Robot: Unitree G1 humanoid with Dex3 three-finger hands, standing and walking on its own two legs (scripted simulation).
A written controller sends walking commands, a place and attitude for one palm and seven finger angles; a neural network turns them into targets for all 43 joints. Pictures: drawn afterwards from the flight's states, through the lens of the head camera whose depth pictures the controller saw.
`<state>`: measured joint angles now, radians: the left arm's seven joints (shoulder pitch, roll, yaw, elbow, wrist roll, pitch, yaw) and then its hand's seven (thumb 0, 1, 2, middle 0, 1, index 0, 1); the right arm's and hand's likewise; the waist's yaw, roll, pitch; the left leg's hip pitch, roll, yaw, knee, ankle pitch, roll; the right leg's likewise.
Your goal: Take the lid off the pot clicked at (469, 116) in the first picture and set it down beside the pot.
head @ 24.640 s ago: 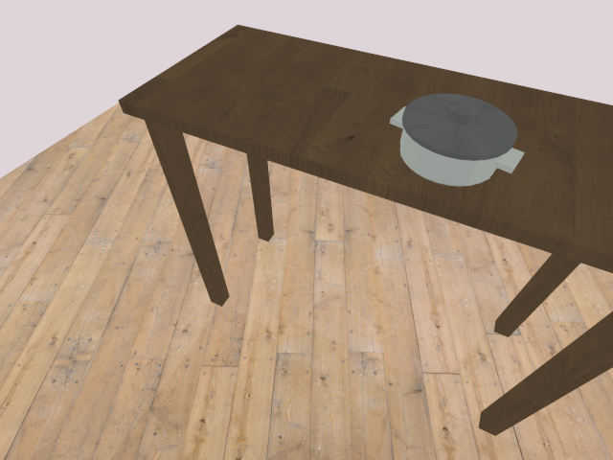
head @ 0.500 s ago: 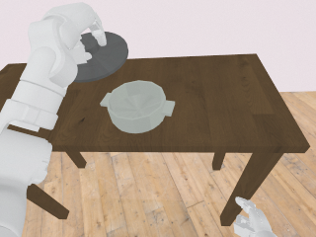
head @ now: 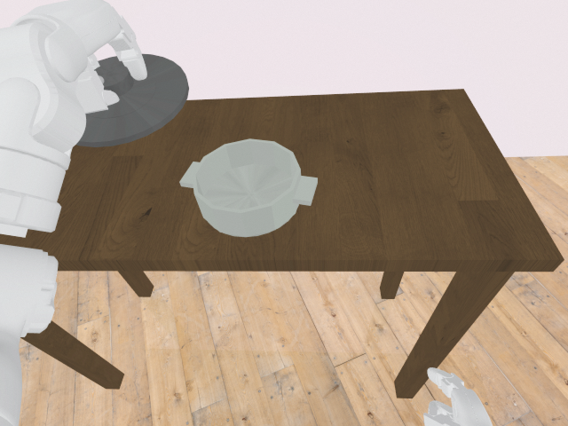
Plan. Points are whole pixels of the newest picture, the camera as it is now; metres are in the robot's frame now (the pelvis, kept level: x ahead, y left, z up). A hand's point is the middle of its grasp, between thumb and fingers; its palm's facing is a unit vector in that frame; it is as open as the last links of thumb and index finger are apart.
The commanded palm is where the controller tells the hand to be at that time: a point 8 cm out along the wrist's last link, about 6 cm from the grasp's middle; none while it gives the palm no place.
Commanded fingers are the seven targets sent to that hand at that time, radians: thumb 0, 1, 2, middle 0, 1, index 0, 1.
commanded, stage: move the lid sideways beside the pot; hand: left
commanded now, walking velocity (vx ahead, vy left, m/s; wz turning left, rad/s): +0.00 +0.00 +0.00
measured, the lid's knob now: (111, 80) +0.46 +0.23 +0.28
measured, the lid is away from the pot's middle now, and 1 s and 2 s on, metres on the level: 0.15 0.24 0.23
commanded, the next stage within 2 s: lower the lid onto the table in 0.92 s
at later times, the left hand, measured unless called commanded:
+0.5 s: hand (40, 89) +0.41 +0.29 +0.30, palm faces -0.09 -0.04 -1.00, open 7.7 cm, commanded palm +0.38 +0.28 +0.37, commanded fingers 0.00 0.39 1.33 -0.97 -0.64 -1.01 -0.64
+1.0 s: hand (25, 86) +0.42 +0.31 +0.30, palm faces -0.10 -0.02 -0.99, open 7.7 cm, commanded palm +0.39 +0.30 +0.37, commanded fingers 0.00 0.39 1.33 -0.97 -0.64 -1.01 -0.64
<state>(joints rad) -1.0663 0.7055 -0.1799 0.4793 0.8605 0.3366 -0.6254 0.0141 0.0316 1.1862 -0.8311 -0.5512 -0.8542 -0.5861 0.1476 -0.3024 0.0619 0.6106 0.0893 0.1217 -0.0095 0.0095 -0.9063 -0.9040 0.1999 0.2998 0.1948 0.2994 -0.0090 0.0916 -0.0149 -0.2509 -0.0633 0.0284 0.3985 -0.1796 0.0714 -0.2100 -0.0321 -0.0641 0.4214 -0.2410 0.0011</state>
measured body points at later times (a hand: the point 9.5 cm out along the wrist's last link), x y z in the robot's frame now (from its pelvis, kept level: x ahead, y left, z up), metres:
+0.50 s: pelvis -0.01 +0.01 +0.00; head +0.01 -0.02 +0.45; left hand +0.41 +0.28 +0.35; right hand +0.15 -0.24 -0.11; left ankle +0.02 +0.07 -0.74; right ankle -0.01 -0.12 -0.74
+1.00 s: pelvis +0.00 +0.01 +0.00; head +0.03 -0.02 +0.45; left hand +0.42 +0.30 +0.35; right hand +0.14 -0.25 -0.12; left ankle +0.02 +0.07 -0.74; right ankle -0.01 -0.12 -0.74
